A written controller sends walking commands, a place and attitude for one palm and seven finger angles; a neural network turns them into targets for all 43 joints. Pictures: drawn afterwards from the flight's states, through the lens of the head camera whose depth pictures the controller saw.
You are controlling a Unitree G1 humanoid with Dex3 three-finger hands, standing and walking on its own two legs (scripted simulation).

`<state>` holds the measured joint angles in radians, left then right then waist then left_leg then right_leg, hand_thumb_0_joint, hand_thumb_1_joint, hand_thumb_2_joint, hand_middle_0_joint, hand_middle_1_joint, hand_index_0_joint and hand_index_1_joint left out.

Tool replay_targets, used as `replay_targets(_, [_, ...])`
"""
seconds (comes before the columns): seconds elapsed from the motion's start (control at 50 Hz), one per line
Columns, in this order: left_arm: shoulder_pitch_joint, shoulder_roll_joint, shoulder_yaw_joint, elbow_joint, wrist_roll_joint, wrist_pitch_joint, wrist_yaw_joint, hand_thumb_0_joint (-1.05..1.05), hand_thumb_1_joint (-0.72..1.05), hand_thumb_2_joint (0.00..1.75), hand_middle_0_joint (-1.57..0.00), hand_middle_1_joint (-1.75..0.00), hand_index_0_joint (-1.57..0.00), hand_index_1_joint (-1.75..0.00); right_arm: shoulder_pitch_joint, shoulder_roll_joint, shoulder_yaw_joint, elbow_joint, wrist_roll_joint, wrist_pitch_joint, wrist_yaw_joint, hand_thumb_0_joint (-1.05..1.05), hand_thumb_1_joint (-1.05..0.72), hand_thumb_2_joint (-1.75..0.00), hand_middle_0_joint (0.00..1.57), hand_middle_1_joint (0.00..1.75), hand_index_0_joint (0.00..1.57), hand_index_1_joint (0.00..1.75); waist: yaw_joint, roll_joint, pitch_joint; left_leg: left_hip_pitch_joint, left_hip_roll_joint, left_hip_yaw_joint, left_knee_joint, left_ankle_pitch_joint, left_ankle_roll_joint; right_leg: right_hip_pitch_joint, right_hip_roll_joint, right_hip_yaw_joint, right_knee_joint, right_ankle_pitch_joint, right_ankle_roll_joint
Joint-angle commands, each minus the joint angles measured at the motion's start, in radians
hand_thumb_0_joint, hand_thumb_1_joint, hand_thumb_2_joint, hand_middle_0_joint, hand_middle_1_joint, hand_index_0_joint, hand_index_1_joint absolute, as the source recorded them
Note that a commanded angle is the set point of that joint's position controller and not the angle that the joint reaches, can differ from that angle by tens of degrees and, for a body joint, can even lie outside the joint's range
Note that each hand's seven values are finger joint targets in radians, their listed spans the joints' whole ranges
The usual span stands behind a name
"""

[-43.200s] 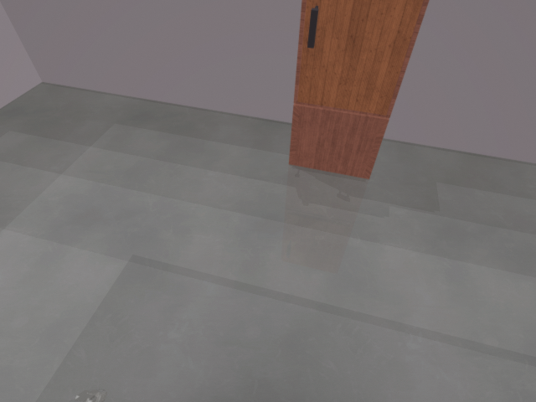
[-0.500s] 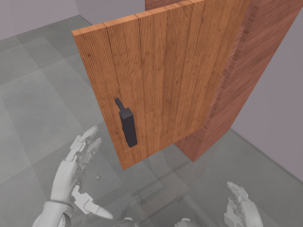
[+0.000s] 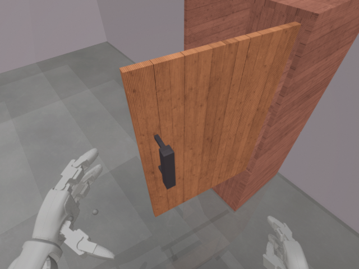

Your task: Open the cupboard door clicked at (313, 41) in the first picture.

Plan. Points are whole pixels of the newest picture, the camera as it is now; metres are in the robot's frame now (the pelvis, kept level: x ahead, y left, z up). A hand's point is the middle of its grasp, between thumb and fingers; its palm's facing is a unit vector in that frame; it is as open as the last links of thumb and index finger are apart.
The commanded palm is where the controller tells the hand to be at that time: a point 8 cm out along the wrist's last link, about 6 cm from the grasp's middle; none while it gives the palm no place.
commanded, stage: draw the hand back to the body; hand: left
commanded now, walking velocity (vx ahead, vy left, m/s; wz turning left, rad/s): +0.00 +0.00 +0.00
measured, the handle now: (163, 161) +0.35 +0.07 +0.05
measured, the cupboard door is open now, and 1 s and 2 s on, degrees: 80 80 80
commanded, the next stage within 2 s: step back with the hand held close in 1.04 s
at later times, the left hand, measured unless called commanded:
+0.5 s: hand (43, 179) +0.22 +0.24 +0.17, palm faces +0.34 -0.85 -0.40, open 11.0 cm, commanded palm +0.17 +0.29 +0.19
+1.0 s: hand (32, 175) +0.21 +0.25 +0.20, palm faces +0.42 -0.81 -0.40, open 7.5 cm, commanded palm +0.16 +0.29 +0.21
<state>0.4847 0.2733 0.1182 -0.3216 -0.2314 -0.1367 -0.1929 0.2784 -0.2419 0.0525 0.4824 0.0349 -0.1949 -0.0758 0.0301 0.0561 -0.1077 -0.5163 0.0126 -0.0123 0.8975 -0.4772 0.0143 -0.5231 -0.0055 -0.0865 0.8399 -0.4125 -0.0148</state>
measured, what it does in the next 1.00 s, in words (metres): stands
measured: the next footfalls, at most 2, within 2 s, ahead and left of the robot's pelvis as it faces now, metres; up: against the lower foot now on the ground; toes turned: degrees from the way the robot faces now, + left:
none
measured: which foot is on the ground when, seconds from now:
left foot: down 0.00-1.00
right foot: down 0.00-1.00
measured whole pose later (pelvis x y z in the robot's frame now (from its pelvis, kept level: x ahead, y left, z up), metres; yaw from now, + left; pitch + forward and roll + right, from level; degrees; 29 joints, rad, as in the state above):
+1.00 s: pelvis +0.01 -0.01 +0.05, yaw -2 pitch -5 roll -1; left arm 0.47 0.34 0.32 -0.39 -0.05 -0.08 0.11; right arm 0.20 -0.23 0.02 0.65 -0.01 -0.14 -0.07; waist 0.07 0.06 0.03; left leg -0.06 0.02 0.03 0.43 -0.28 0.00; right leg -0.09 0.02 -0.04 0.40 -0.23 -0.02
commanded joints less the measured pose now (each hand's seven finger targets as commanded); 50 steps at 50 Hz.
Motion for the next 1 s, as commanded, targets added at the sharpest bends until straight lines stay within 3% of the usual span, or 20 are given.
replay_targets(0.0, [-0.023, 0.126, 0.066, -0.283, 0.137, 0.014, 0.226, 0.00, -0.22, 0.42, -0.16, -0.30, -0.16, -0.30, -0.088, -0.081, -0.044, -0.138, -0.017, -0.032, -0.030, 0.00, -0.90, -0.90, 0.20, 0.30, 0.20, 0.30, 0.007, -0.003, -0.014, 0.065, -0.007, -0.008, -0.249, 0.190, 0.003, 0.151, -0.009, 0.067, -0.228, 0.131, -0.013])
replay_targets(0.06, [-0.016, 0.129, 0.060, -0.304, 0.171, 0.038, 0.284, 0.00, -0.12, 0.47, -0.16, -0.30, -0.16, -0.30, -0.105, -0.084, -0.041, -0.125, -0.019, -0.011, -0.030, 0.00, -0.90, -0.90, 0.20, 0.30, 0.20, 0.30, 0.006, 0.009, -0.006, 0.130, 0.003, -0.015, -0.291, 0.249, 0.005, 0.194, -0.010, 0.053, -0.251, 0.177, -0.010])
replay_targets(0.08, [-0.014, 0.157, 0.089, -0.300, 0.179, 0.040, 0.299, 0.00, -0.08, 0.48, -0.16, -0.30, -0.16, -0.30, -0.110, -0.087, -0.043, -0.115, -0.022, -0.010, -0.032, 0.00, -0.90, -0.90, 0.20, 0.30, 0.20, 0.30, 0.012, -0.011, -0.019, 0.147, 0.004, -0.012, -0.302, 0.271, 0.006, 0.226, -0.008, 0.052, -0.266, 0.197, -0.011])
replay_targets(0.1, [-0.019, 0.149, 0.081, -0.314, 0.185, 0.041, 0.306, 0.00, -0.05, 0.50, -0.17, -0.30, -0.17, -0.30, -0.115, -0.086, -0.040, -0.114, -0.023, -0.010, -0.033, 0.00, -0.90, -0.90, 0.20, 0.30, 0.20, 0.30, 0.009, -0.017, -0.017, 0.170, 0.006, -0.013, -0.315, 0.295, 0.007, 0.237, -0.009, 0.053, -0.272, 0.219, -0.010])
replay_targets(0.22, [-0.049, 0.173, 0.130, -0.303, 0.198, 0.039, 0.333, 0.00, 0.17, 0.58, -0.17, -0.30, -0.17, -0.30, -0.143, -0.087, -0.038, -0.076, -0.029, -0.011, -0.034, 0.00, -0.90, -0.90, 0.20, 0.30, 0.20, 0.30, 0.017, -0.001, 0.026, 0.253, 0.013, -0.015, -0.403, 0.348, 0.001, 0.312, -0.007, 0.045, -0.337, 0.246, -0.009])
replay_targets(0.24, [-0.057, 0.173, 0.133, -0.317, 0.199, 0.035, 0.334, 0.00, 0.20, 0.60, -0.18, -0.30, -0.18, -0.30, -0.146, -0.087, -0.036, -0.071, -0.030, -0.014, -0.031, 0.00, -0.90, -0.90, 0.20, 0.30, 0.20, 0.30, 0.019, 0.030, 0.022, 0.268, 0.015, -0.019, -0.419, 0.381, -0.003, 0.331, -0.009, 0.044, -0.340, 0.261, -0.010])
replay_targets(0.32, [-0.034, 0.183, 0.166, -0.327, 0.200, 0.029, 0.334, 0.00, 0.34, 0.66, -0.18, -0.30, -0.18, -0.30, -0.154, -0.087, -0.041, -0.050, -0.034, -0.021, -0.019, 0.00, -0.90, -0.90, 0.20, 0.30, 0.20, 0.30, 0.029, 0.034, 0.014, 0.325, 0.027, -0.018, -0.450, 0.523, -0.015, 0.385, -0.008, 0.040, -0.363, 0.335, -0.007])
replay_targets(0.38, [-0.037, 0.208, 0.210, -0.309, 0.197, 0.026, 0.333, 0.00, 0.44, 0.70, -0.18, -0.30, -0.18, -0.30, -0.165, -0.092, -0.048, -0.036, -0.035, -0.019, -0.011, 0.00, -0.90, -0.90, 0.20, 0.30, 0.20, 0.30, 0.034, -0.011, 0.028, 0.340, 0.030, -0.010, -0.470, 0.539, -0.017, 0.414, -0.003, 0.041, -0.392, 0.359, -0.008])
replay_targets(0.64, [-0.112, 0.274, 0.354, -0.311, 0.177, 0.003, 0.333, 0.00, 0.90, 0.90, -0.20, -0.30, -0.20, -0.30, -0.195, -0.090, -0.063, -0.007, -0.034, 0.003, -0.002, 0.00, -0.90, -0.90, 0.20, 0.30, 0.20, 0.30, 0.044, 0.032, 0.050, 0.400, 0.024, 0.018, -0.523, 0.525, -0.009, 0.464, -0.001, 0.059, -0.458, 0.390, -0.006])
replay_targets(0.7, [-0.085, 0.216, 0.303, -0.246, 0.174, 0.009, 0.324, 0.00, 0.90, 0.90, -0.20, -0.30, -0.20, -0.30, -0.198, -0.092, -0.065, 0.000, -0.035, 0.006, 0.001, 0.00, -0.90, -0.90, 0.20, 0.30, 0.20, 0.30, 0.036, 0.001, 0.094, 0.393, 0.021, 0.026, -0.530, 0.487, -0.002, 0.451, -0.002, 0.057, -0.476, 0.378, -0.003])
replay_targets(0.76, [-0.099, 0.232, 0.311, -0.251, 0.174, 0.005, 0.322, 0.00, 0.90, 0.90, -0.20, -0.30, -0.20, -0.30, -0.202, -0.094, -0.071, -0.001, -0.035, 0.014, 0.001, 0.00, -0.90, -0.90, 0.20, 0.30, 0.20, 0.30, 0.037, -0.032, 0.086, 0.399, 0.016, 0.032, -0.533, 0.444, 0.007, 0.452, -0.001, 0.062, -0.490, 0.359, 0.000])
replay_targets(0.84, [-0.117, 0.257, 0.327, -0.299, 0.181, -0.007, 0.327, 0.00, 0.90, 0.90, -0.20, -0.30, -0.20, -0.30, -0.211, -0.091, -0.071, 0.001, -0.037, 0.005, -0.002, 0.00, -0.90, -0.90, 0.20, 0.30, 0.20, 0.30, 0.043, 0.031, 0.047, 0.416, 0.010, 0.034, -0.531, 0.459, 0.005, 0.474, -0.004, 0.072, -0.489, 0.376, -0.005])
replay_targets(0.88, [-0.120, 0.281, 0.347, -0.301, 0.183, -0.010, 0.332, 0.00, 0.90, 0.90, -0.20, -0.30, -0.20, -0.30, -0.213, -0.092, -0.070, 0.008, -0.039, -0.002, -0.004, 0.00, -0.90, -0.90, 0.20, 0.30, 0.20, 0.30, 0.046, 0.021, 0.056, 0.415, 0.009, 0.031, -0.531, 0.451, 0.003, 0.473, -0.002, 0.071, -0.496, 0.371, -0.007])
replay_targets(0.98, [-0.122, 0.265, 0.339, -0.265, 0.179, -0.012, 0.329, 0.00, 0.90, 0.90, -0.20, -0.30, -0.20, -0.30, -0.220, -0.088, -0.073, 0.015, -0.037, -0.005, -0.007, 0.00, -0.90, -0.90, 0.20, 0.30, 0.20, 0.30, 0.042, 0.009, 0.099, 0.410, 0.007, 0.040, -0.535, 0.408, 0.007, 0.451, -0.003, 0.079, -0.522, 0.336, -0.004])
